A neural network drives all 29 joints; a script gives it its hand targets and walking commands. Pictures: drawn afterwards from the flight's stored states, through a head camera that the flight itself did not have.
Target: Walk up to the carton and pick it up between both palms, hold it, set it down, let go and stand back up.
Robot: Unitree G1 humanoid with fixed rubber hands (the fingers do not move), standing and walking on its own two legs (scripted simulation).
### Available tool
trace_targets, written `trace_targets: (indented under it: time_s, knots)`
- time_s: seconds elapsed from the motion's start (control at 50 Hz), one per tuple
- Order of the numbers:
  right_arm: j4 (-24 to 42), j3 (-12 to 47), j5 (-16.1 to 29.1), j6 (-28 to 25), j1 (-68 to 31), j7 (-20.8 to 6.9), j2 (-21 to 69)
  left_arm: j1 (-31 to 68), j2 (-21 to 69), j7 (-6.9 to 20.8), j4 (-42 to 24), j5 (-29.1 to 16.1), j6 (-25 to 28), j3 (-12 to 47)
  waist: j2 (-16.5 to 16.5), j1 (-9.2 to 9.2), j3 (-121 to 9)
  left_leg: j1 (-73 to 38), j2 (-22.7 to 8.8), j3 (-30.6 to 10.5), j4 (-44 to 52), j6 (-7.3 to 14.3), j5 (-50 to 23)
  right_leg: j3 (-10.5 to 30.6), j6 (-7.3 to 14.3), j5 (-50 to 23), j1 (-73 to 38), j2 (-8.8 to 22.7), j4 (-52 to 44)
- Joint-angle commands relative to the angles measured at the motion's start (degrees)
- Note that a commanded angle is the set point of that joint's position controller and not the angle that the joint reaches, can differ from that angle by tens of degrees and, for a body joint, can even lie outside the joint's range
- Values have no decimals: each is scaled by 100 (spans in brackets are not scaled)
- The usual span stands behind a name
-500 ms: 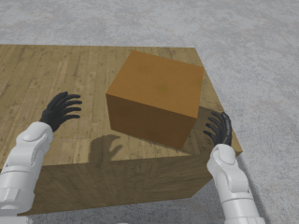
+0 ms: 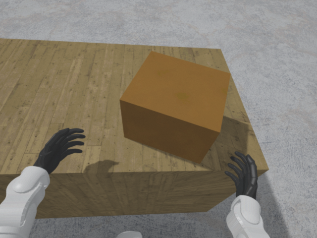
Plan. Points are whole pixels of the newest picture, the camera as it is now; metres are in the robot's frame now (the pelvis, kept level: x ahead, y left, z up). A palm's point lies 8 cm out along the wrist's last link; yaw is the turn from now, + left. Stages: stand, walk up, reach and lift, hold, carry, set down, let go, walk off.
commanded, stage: set down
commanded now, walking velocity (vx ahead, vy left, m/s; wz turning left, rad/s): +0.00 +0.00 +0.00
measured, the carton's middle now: (175, 106) +0.47 +0.01 +0.01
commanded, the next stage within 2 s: let go in 1.36 s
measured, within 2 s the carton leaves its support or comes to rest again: neither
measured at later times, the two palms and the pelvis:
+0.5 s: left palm (58, 183) +0.20 +0.27 +0.01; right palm (252, 208) +0.19 -0.19 +0.00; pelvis +0.00 -0.01 +0.00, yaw +0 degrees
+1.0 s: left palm (80, 205) +0.16 +0.22 -0.03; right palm (268, 224) +0.17 -0.24 -0.04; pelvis +0.00 -0.04 +0.00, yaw +1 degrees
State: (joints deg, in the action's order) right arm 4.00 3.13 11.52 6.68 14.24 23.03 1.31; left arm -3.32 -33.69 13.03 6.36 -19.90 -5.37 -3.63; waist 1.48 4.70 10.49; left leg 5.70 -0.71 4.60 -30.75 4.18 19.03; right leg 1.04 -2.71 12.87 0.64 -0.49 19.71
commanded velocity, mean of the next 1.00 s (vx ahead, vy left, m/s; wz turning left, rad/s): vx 0.00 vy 0.00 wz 0.00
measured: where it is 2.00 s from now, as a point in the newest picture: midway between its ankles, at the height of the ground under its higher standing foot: outside the picture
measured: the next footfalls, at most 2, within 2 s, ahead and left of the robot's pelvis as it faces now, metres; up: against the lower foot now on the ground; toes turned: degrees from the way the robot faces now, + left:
none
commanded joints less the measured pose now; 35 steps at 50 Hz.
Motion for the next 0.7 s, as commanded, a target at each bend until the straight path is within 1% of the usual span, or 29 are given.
trace_targets:
  time_s: [0.0,0.04,0.06,0.08,0.1,0.16,0.2,0.22,0.26,0.28,0.3,0.32,0.36,0.38,0.4,0.46,0.5,0.52,0.6,0.66,0.68]
  knots:
    - [995,-21,-48,-414,-125,-33,-204,659,-1244,-20,-1040,-3,340,-527,-1342,-129,-1323,-953,-567,-749,503,-892,-3244,137,544,-767,497,108,-193]
    - [967,-19,-93,-585,35,-61,-202,457,-1246,-40,-1105,-14,452,-521,-1292,-124,-1311,-991,-560,-762,461,-920,-3384,129,521,-805,514,105,-173]
    - [905,-8,-111,-649,68,-65,-201,410,-1224,-31,-1037,-36,481,-482,-1268,-149,-1237,-965,-559,-771,454,-927,-3389,126,507,-810,513,109,-174]
    - [856,31,-132,-706,114,-64,-185,363,-1209,-27,-983,-15,500,-498,-1261,-134,-1197,-967,-548,-758,455,-919,-3348,138,507,-751,540,121,-188]
    - [845,11,-134,-777,157,-73,-213,291,-1181,-37,-1030,-3,525,-469,-1306,-136,-1215,-985,-548,-762,440,-942,-3404,123,511,-819,531,119,-161]
    - [614,3,-144,-907,243,-138,-245,180,-1149,-66,-1028,56,570,-460,-1401,-139,-1129,-1016,-555,-772,457,-969,-3430,102,512,-701,590,103,-167]
    - [411,-51,-140,-974,272,-218,-318,74,-1048,-101,-993,118,569,-400,-1457,-183,-1116,-1087,-579,-812,482,-1004,-3503,83,514,-672,597,76,-177]
    - [345,-39,-142,-994,320,-239,-326,5,-1004,-99,-922,119,558,-397,-1358,-195,-1091,-1068,-567,-800,495,-980,-3476,87,520,-687,571,76,-198]
    - [258,-25,-172,-1040,303,-283,-356,-54,-938,-107,-840,145,550,-372,-1310,-204,-1089,-1032,-531,-768,519,-969,-3449,78,511,-747,526,80,-197]
    - [176,-67,-177,-1058,297,-333,-412,-63,-886,-134,-859,190,541,-360,-1360,-196,-1069,-1037,-532,-773,530,-998,-3502,60,518,-755,537,74,-183]
    - [197,-124,-185,-1091,261,-376,-471,-104,-858,-154,-865,170,545,-321,-1308,-207,-1103,-1004,-541,-775,547,-996,-3511,45,508,-749,508,58,-175]
    - [185,-142,-217,-1110,225,-416,-477,-103,-843,-163,-797,168,543,-300,-1244,-215,-1101,-974,-526,-757,565,-987,-3433,58,498,-710,503,68,-188]
    - [24,-159,-178,-1096,261,-536,-531,-164,-771,-225,-837,264,556,-311,-1310,-173,-1053,-954,-527,-747,645,-984,-3327,46,537,-654,461,49,-195]
    - [-8,-179,-176,-1072,282,-569,-557,-190,-755,-234,-779,269,552,-299,-1244,-213,-1018,-896,-516,-727,685,-951,-3213,59,528,-654,400,51,-207]
    - [-116,-189,-181,-1030,249,-615,-589,-162,-697,-258,-731,305,537,-275,-1277,-190,-942,-837,-516,-727,746,-943,-3099,41,546,-606,397,42,-214]
    - [-187,-203,-194,-951,237,-745,-675,-278,-547,-301,-551,377,453,-234,-1148,-196,-909,-733,-464,-653,825,-885,-2911,68,560,-654,303,54,-232]
    - [-312,-272,-228,-906,237,-843,-754,-302,-419,-334,-454,435,422,-190,-1114,-217,-848,-674,-448,-631,902,-867,-2746,50,568,-632,292,49,-242]
    - [-299,-294,-222,-914,223,-898,-782,-267,-414,-361,-492,467,445,-178,-1145,-197,-910,-634,-440,-627,925,-863,-2672,57,563,-623,264,57,-231]
    - [-491,-361,-279,-941,183,-1070,-877,-369,-192,-434,-353,571,429,-76,-1059,-227,-852,-619,-408,-586,993,-826,-2627,36,588,-634,254,35,-267]
    - [-631,-367,-342,-929,136,-1154,-917,-388,-90,-462,-125,650,411,-55,-914,-232,-779,-526,-352,-519,1063,-769,-2376,51,576,-654,250,49,-290]
    - [-786,-350,-368,-905,125,-1188,-926,-345,-62,-470,-9,710,407,-68,-941,-229,-700,-485,-314,-482,1089,-746,-2231,50,583,-607,266,64,-303]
